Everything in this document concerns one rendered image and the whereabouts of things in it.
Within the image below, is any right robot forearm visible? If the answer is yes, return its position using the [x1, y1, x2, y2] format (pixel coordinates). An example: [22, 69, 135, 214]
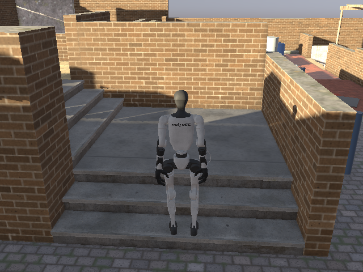
[198, 139, 208, 168]

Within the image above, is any left robot forearm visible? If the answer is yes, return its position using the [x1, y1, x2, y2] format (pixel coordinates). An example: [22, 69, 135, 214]
[156, 140, 165, 169]

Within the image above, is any right robot upper arm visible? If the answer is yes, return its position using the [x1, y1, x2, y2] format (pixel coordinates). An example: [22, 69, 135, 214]
[193, 114, 205, 147]

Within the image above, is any robot right hand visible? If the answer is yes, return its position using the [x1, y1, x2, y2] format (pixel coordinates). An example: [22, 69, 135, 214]
[195, 168, 208, 184]

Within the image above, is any robot right foot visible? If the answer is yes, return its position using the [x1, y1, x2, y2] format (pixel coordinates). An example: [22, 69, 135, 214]
[190, 221, 199, 236]

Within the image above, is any robot left hand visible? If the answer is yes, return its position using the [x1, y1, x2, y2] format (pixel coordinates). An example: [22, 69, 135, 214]
[155, 169, 169, 186]

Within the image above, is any left robot thigh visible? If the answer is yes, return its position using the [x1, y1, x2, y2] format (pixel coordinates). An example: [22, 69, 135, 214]
[162, 159, 176, 200]

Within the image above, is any left robot upper arm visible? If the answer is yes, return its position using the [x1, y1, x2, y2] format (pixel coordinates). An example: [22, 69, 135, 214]
[158, 114, 169, 147]

